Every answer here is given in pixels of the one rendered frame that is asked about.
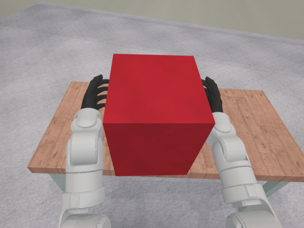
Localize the robot right forearm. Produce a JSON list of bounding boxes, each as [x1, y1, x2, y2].
[[205, 112, 283, 228]]

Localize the carton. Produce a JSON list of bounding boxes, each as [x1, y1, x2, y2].
[[103, 54, 215, 176]]

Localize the robot right upper arm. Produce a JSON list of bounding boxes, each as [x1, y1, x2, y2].
[[226, 209, 282, 228]]

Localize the robot right hand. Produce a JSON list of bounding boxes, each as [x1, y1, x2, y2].
[[201, 77, 223, 113]]

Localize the robot left upper arm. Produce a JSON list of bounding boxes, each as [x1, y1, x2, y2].
[[61, 214, 111, 228]]

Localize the robot left forearm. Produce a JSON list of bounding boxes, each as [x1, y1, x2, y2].
[[58, 108, 105, 228]]

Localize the robot left hand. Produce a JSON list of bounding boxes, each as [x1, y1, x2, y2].
[[81, 75, 109, 110]]

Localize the table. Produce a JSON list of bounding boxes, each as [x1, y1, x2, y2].
[[27, 81, 304, 212]]

